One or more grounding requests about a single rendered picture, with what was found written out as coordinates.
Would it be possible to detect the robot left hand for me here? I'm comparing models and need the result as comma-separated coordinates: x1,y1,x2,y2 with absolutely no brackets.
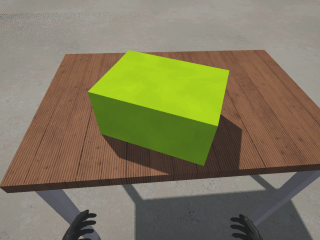
62,209,97,240

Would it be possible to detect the robot right hand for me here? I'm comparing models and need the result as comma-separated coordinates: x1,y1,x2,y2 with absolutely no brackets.
230,214,263,240

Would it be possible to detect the table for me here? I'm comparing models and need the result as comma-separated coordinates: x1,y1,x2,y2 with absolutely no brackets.
0,50,320,240

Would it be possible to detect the carton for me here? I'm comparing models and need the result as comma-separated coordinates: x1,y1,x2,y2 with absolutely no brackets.
88,50,229,166

